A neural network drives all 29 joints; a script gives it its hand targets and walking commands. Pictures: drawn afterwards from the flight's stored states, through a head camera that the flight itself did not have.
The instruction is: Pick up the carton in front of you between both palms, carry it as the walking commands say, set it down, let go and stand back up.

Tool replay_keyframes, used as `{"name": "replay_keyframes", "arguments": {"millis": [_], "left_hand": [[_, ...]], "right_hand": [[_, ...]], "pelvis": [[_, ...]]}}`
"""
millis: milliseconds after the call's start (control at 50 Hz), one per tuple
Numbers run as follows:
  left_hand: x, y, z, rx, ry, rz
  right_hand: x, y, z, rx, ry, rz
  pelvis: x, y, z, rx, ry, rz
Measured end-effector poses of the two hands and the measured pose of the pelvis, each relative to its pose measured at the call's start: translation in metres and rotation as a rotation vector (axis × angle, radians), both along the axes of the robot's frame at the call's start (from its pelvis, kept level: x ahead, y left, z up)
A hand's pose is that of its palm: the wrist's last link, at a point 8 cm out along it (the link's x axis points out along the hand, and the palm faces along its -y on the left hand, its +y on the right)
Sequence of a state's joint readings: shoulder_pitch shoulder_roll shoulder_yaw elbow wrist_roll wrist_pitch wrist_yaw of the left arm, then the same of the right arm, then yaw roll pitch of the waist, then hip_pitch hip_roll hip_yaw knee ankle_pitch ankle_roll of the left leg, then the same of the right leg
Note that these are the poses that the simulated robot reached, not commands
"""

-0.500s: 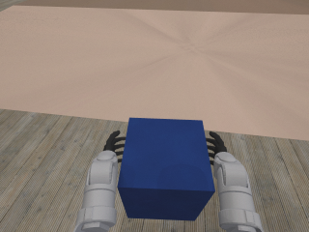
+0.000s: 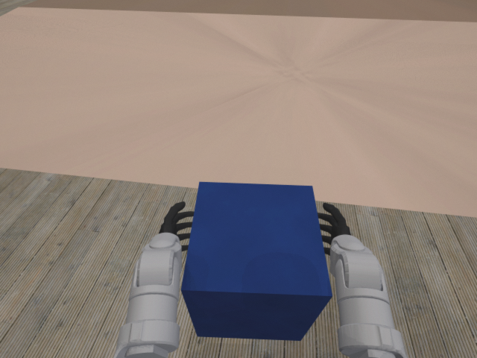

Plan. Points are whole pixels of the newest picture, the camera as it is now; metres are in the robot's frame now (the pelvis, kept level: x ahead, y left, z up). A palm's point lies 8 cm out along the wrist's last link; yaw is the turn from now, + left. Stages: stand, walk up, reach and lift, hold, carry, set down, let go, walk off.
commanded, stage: hold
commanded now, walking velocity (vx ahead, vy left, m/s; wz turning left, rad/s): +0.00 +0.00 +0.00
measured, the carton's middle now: (252, 264) +0.29 +0.00 -0.03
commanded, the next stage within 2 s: carry in 0.32 s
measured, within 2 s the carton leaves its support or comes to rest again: neither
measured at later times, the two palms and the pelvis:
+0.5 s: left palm (167, 229) +0.30 +0.16 +0.06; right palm (336, 230) +0.31 -0.15 +0.06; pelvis +0.02 +0.00 -0.01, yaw +1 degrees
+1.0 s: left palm (164, 158) +0.48 +0.19 +0.08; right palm (300, 152) +0.50 -0.11 +0.08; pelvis +0.25 +0.03 -0.02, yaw +1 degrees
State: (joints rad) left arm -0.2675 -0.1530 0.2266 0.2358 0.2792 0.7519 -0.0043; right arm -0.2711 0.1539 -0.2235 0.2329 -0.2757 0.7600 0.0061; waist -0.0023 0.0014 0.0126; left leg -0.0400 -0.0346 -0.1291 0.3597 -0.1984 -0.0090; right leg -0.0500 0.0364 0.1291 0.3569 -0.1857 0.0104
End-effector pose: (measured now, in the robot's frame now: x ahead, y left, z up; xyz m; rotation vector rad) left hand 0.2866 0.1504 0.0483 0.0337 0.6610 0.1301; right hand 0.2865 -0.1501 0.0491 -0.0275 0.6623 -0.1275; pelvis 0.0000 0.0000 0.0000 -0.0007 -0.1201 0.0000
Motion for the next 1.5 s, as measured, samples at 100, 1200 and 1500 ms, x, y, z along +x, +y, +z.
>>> {"name": "replay_keyframes", "arguments": {"millis": [100,1200,1500], "left_hand": [[0.0,0.0,0.0,0.002,0.002,-0.002],[0.324,0.042,0.039,-0.084,0.032,-0.001],[0.51,0.031,0.024,-0.07,-0.009,0.077]], "right_hand": [[0.0,0.0,0.0,-0.002,0.002,0.002],[0.302,0.043,0.039,0.066,0.025,-0.127],[0.516,0.031,0.024,0.071,-0.008,-0.039]], "pelvis": [[0.002,0.0,0.0,0.0,0.001,0.0],[0.353,0.058,-0.002,-0.01,0.197,-0.035],[0.561,0.026,-0.022,-0.023,0.177,0.015]]}}
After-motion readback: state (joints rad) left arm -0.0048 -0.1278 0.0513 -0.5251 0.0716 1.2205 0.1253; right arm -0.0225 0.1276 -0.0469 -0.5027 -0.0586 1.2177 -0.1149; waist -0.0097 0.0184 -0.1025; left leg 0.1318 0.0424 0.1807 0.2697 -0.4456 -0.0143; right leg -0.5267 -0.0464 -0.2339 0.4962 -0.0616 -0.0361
